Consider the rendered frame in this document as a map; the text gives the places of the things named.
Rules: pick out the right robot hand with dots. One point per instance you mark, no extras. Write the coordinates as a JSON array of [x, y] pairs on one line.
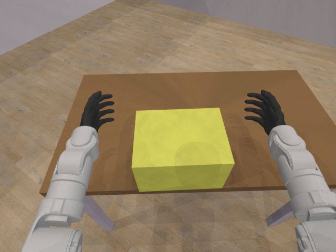
[[271, 113]]

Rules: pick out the table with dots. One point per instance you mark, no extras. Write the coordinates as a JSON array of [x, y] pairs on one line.
[[254, 168]]

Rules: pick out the right robot forearm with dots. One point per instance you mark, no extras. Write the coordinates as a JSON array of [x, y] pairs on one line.
[[311, 198]]

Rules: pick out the right robot upper arm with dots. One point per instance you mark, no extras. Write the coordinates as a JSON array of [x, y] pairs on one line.
[[316, 236]]

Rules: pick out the left robot forearm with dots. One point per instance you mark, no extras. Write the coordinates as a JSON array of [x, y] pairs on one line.
[[63, 203]]

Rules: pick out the left robot upper arm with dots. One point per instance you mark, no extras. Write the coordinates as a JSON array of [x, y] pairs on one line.
[[45, 239]]

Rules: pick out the left robot hand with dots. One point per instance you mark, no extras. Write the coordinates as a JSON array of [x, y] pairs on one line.
[[91, 115]]

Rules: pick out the carton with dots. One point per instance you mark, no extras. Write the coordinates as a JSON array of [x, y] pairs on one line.
[[180, 149]]

